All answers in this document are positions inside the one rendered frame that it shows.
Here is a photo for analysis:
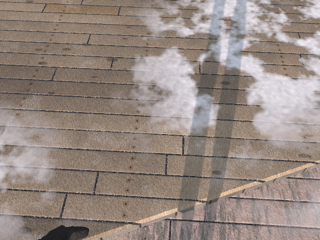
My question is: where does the left robot hand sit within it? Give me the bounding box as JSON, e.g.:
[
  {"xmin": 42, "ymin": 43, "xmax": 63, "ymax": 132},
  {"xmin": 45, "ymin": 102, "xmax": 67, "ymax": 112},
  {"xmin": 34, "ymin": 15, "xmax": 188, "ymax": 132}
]
[{"xmin": 38, "ymin": 225, "xmax": 89, "ymax": 240}]

